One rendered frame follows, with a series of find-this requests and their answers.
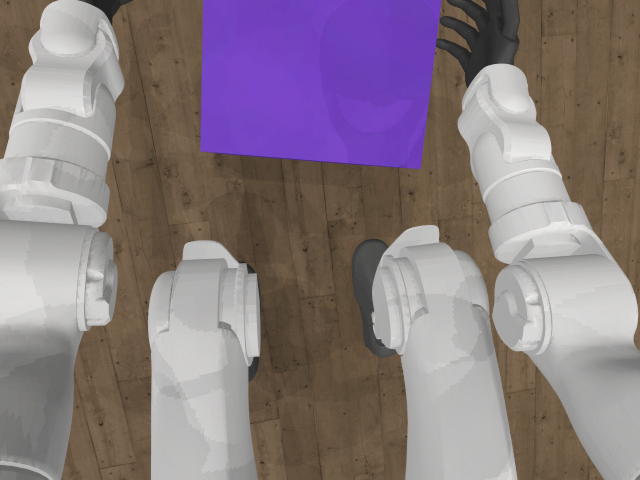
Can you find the robot right upper arm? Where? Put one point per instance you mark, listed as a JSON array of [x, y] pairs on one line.
[[575, 317]]

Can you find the right robot forearm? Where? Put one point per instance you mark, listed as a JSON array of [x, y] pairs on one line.
[[529, 208]]

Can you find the robot right hand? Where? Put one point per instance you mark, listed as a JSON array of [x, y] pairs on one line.
[[495, 43]]

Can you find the left robot foot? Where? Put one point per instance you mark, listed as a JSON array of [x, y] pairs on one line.
[[252, 369]]

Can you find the robot left hand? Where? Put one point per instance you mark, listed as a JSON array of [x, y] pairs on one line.
[[109, 7]]

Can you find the carton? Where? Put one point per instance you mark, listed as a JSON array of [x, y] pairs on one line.
[[337, 81]]

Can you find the robot left upper arm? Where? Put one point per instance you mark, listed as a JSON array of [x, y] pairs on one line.
[[56, 281]]

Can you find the left robot forearm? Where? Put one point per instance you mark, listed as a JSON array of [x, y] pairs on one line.
[[61, 135]]

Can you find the robot left thigh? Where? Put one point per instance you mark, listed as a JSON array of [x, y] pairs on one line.
[[200, 426]]

